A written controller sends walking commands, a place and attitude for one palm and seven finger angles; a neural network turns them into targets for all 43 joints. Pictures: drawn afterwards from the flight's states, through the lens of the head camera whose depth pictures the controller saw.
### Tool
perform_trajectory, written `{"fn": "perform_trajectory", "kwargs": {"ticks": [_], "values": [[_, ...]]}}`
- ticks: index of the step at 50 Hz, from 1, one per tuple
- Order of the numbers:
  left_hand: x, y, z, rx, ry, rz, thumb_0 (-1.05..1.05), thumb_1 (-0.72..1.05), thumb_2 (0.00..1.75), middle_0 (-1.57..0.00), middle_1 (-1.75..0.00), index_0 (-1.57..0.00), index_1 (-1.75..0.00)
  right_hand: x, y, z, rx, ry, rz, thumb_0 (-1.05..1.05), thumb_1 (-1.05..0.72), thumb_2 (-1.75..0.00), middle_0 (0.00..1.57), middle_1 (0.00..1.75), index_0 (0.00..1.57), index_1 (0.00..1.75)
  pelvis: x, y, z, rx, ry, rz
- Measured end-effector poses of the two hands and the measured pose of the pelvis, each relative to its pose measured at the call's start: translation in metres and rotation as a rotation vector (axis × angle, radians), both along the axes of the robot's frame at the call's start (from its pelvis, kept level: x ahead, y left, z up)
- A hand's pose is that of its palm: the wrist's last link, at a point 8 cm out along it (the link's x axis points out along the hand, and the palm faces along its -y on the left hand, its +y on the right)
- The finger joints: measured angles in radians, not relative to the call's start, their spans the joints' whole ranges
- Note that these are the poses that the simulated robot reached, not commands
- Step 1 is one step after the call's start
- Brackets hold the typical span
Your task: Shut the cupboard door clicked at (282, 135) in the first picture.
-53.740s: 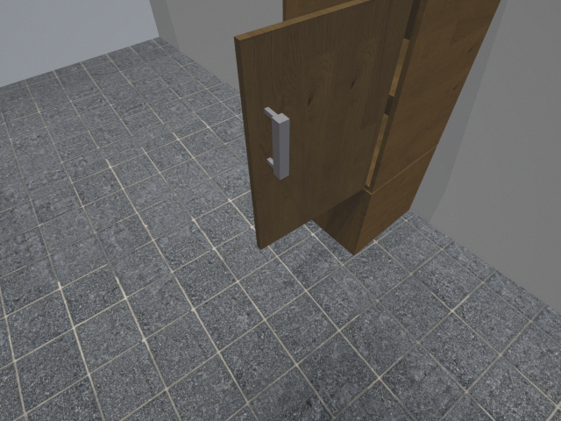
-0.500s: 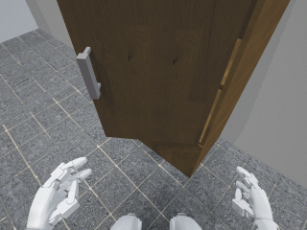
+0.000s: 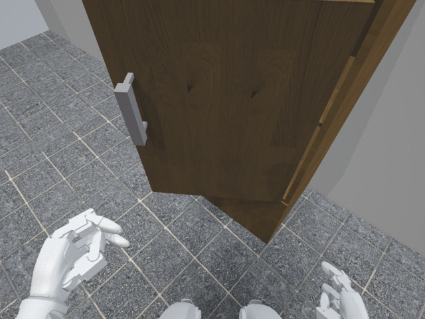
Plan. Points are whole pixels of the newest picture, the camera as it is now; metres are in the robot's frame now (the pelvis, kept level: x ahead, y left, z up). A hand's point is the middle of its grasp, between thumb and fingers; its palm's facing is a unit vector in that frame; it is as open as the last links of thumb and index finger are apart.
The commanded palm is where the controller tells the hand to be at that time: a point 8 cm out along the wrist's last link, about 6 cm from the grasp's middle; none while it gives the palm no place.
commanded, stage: raise the hand and make a fist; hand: left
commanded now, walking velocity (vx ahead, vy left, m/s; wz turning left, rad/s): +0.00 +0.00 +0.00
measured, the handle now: (135, 110) +0.48 +0.19 +0.11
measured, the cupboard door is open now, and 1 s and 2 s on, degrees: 34 34 34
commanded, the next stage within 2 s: bring the fist close to the handle in 1.02 s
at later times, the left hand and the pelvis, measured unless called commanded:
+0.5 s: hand (83, 235) +0.23 +0.21 +0.10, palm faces -0.01 -1.00 -0.05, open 3.1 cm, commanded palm +0.20 +0.26 +0.10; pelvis +0.01 +0.02 +0.02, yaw +1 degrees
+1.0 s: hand (93, 231) +0.23 +0.19 +0.11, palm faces -0.01 -1.00 -0.05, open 3.1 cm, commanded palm +0.20 +0.24 +0.11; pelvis +0.01 +0.00 +0.03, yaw +1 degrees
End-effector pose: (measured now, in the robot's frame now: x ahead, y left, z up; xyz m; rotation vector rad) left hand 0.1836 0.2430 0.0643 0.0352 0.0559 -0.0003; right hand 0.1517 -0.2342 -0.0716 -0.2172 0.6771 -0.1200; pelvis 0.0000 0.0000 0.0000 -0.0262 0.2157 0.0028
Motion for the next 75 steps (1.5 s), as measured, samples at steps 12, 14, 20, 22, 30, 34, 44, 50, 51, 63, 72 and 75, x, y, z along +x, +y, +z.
{"fn": "perform_trajectory", "kwargs": {"ticks": [12, 14, 20, 22, 30, 34, 44, 50, 51, 63, 72, 75], "values": [[0.011, 0.011, 0.020, 0.007, -0.041, -0.011, 0.02, 0.90, 0.90, -1.07, -1.25, -1.07, -1.25, 0.033, 0.026, 0.023, -0.006, -0.072, 0.055, 0.01, -0.90, -0.90, 0.21, 0.30, 0.21, 0.30, 0.009, 0.018, 0.008, -0.016, -0.024, 0.007], [0.013, 0.013, 0.023, 0.008, -0.042, -0.011, 0.02, 0.90, 0.90, -1.11, -1.29, -1.11, -1.29, 0.038, 0.033, 0.026, 0.004, -0.083, 0.067, 0.01, -0.90, -0.90, 0.21, 0.30, 0.21, 0.30, 0.009, 0.020, 0.010, -0.018, -0.031, 0.009], [0.017, 0.018, 0.031, 0.010, -0.040, -0.013, 0.02, 0.90, 0.90, -1.21, -1.40, -1.21, -1.40, 0.042, 0.045, 0.033, 0.026, -0.096, 0.094, 0.01, -0.90, -0.90, 0.21, 0.30, 0.21, 0.30, 0.010, 0.022, 0.015, -0.020, -0.051, 0.013], [0.019, 0.020, 0.034, 0.012, -0.042, -0.012, 0.02, 0.90, 0.90, -1.24, -1.43, -1.24, -1.43, 0.041, 0.047, 0.034, 0.029, -0.094, 0.099, 0.01, -0.90, -0.90, 0.21, 0.30, 0.21, 0.30, 0.010, 0.022, 0.017, -0.021, -0.058, 0.014], [0.026, 0.023, 0.048, 0.021, -0.058, -0.011, 0.02, 0.90, 0.90, -1.29, -1.49, -1.29, -1.49, 0.030, 0.039, 0.035, 0.025, -0.068, 0.089, 0.01, -0.90, -0.90, 0.21, 0.30, 0.21, 0.30, 0.009, 0.020, 0.023, -0.015, -0.083, 0.016], [0.030, 0.021, 0.052, 0.017, -0.057, -0.015, 0.02, 0.90, 0.90, -1.30, -1.50, -1.30, -1.49, 0.023, 0.031, 0.035, 0.018, -0.059, 0.074, 0.01, -0.90, -0.90, 0.21, 0.30, 0.21, 0.30, 0.009, 0.017, 0.026, -0.011, -0.093, 0.014], [0.026, 0.008, 0.050, 0.013, -0.041, -0.017, 0.02, 0.90, 0.90, -1.30, -1.50, -1.30, -1.50, 0.017, 0.012, 0.039, 0.004, -0.068, 0.051, 0.01, -0.90, -0.90, 0.21, 0.30, 0.21, 0.30, 0.007, 0.008, 0.028, -0.001, -0.101, 0.008], [0.023, 0.003, 0.051, 0.018, -0.053, -0.007, 0.02, 0.90, 0.90, -1.30, -1.50, -1.30, -1.50, 0.018, 0.007, 0.037, 0.008, -0.068, 0.054, 0.01, -0.90, -0.90, 0.21, 0.30, 0.21, 0.30, 0.006, 0.002, 0.028, 0.003, -0.101, 0.009], [0.023, 0.002, 0.051, 0.018, -0.054, -0.007, 0.02, 0.90, 0.90, -1.30, -1.50, -1.30, -1.50, 0.018, 0.007, 0.036, 0.010, -0.069, 0.055, 0.01, -0.90, -0.90, 0.21, 0.30, 0.21, 0.30, 0.006, 0.001, 0.027, 0.003, -0.101, 0.009], [0.034, -0.003, 0.048, 0.018, -0.058, -0.007, 0.02, 0.90, 0.90, -1.30, -1.50, -1.31, -1.50, 0.022, 0.002, 0.031, 0.016, -0.057, 0.057, 0.01, -0.90, -0.90, 0.21, 0.30, 0.21, 0.30, 0.005, -0.006, 0.026, 0.005, -0.096, 0.014], [0.074, -0.006, 0.050, 0.001, -0.065, -0.033, 0.02, 0.90, 0.90, -1.30, -1.50, -1.30, -1.50, 0.018, -0.001, 0.027, 0.014, -0.020, 0.034, 0.01, -0.90, -0.90, 0.21, 0.30, 0.21, 0.30, 0.008, -0.006, 0.028, 0.010, -0.087, 0.008], [0.083, -0.009, 0.051, -0.007, -0.063, -0.040, 0.02, 0.90, 0.90, -1.30, -1.50, -1.30, -1.50, 0.015, -0.002, 0.027, 0.016, -0.009, 0.022, 0.01, -0.90, -0.90, 0.21, 0.30, 0.21, 0.30, 0.010, -0.005, 0.030, 0.013, -0.085, 0.001]]}}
